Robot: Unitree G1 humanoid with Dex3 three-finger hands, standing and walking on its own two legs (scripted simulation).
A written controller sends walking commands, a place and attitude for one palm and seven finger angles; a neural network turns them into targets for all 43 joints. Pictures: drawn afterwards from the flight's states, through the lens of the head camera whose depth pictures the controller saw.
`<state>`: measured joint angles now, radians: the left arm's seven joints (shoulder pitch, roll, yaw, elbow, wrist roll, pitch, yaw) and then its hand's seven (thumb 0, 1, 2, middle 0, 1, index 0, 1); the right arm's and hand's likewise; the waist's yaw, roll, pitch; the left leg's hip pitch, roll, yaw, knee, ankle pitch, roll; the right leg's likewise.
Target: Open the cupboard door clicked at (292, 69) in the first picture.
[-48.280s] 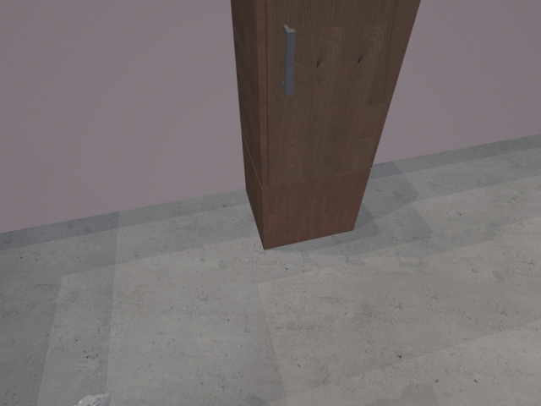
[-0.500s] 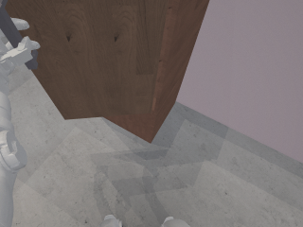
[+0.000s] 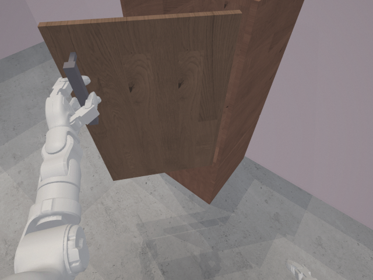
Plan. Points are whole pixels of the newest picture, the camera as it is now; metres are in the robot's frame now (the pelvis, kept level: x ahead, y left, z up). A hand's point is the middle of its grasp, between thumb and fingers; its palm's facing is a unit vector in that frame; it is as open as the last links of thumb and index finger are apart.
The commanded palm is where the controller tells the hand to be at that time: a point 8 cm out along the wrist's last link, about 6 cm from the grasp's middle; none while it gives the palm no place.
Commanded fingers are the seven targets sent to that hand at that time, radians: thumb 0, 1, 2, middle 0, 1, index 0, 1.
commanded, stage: pull the door open along its arc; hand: left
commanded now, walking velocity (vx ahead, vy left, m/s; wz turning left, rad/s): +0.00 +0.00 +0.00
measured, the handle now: (84, 90) +0.49 +0.24 +0.14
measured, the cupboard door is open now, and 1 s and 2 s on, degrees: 49 58 73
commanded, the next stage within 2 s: none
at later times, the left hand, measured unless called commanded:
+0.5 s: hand (99, 95) +0.48 +0.20 +0.13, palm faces +0.48 -0.88 +0.01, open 5.4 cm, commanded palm +0.43 +0.24 +0.13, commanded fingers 0.00 0.90 0.90 -0.40 -1.35 -0.40 -1.35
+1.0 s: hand (102, 125) +0.39 +0.18 +0.13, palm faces +0.41 -0.91 +0.05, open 5.6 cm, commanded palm +0.34 +0.22 +0.13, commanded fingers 0.00 0.90 0.90 -0.40 -1.35 -0.40 -1.35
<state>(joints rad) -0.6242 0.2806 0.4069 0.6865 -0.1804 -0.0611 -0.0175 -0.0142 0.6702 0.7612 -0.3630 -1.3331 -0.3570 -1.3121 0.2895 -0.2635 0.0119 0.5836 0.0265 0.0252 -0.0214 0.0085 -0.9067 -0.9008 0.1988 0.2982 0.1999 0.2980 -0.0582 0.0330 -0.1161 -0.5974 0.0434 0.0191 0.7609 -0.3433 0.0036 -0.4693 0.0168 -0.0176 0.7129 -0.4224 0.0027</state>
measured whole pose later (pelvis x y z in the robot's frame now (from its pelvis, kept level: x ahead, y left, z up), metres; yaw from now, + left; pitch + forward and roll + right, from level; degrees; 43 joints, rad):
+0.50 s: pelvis -0.03 -0.02 -0.01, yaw +0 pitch +13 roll -2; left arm -0.95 0.42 0.47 1.17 0.00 -0.26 0.27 -0.01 0.75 0.86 -0.37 -1.35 -0.39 -1.35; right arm 0.47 -0.27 -0.01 0.76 -0.04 0.03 -0.02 0.01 -0.91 -0.90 0.20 0.30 0.20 0.30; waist -0.15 0.05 -0.09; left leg -0.72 0.06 -0.01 0.78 -0.30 -0.02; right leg -0.59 0.04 -0.05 0.76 -0.40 -0.02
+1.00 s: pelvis +0.01 +0.00 +0.01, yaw -1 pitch +6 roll -1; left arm -0.33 0.10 0.23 0.37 -0.10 -0.08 0.30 0.00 0.75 0.78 -0.36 -1.35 -0.37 -1.33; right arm 0.27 -0.23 -0.01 0.63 0.00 0.03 0.00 0.01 -0.91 -0.90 0.20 0.30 0.20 0.30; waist -0.03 0.05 -0.11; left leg -0.46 0.04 0.04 0.68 -0.33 0.00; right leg -0.35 0.01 0.00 0.64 -0.40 0.00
